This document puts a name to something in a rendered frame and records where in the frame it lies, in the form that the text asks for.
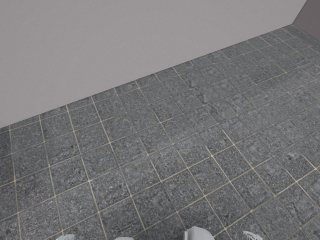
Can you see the robot right thigh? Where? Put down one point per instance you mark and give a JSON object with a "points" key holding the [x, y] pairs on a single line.
{"points": [[197, 233]]}

